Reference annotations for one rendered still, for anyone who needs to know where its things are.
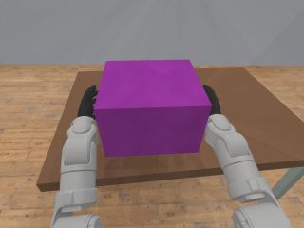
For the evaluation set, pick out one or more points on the robot right hand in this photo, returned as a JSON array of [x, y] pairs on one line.
[[213, 100]]

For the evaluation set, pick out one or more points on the robot right upper arm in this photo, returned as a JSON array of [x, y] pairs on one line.
[[263, 215]]

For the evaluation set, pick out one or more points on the carton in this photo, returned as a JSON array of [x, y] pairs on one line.
[[151, 107]]

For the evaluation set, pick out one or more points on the left robot forearm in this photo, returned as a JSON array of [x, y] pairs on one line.
[[78, 169]]

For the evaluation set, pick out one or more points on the right robot forearm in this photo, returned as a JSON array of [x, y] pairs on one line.
[[244, 182]]

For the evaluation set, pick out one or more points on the robot left upper arm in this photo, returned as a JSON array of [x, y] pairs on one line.
[[79, 221]]

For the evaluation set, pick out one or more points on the robot left hand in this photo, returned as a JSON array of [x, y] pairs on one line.
[[86, 107]]

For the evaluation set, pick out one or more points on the table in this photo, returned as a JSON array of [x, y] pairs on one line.
[[275, 136]]

